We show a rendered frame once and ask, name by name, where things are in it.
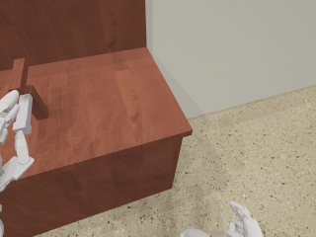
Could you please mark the tap lever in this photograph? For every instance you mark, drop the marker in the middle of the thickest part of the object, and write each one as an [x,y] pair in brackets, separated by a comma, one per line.
[23,119]

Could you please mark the robot right hand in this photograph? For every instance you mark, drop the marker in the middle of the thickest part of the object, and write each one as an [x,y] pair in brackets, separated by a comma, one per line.
[250,226]

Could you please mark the counter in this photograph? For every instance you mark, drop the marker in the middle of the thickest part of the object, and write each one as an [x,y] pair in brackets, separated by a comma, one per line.
[106,127]

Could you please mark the robot left hand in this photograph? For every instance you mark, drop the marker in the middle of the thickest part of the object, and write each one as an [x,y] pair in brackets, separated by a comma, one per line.
[16,166]

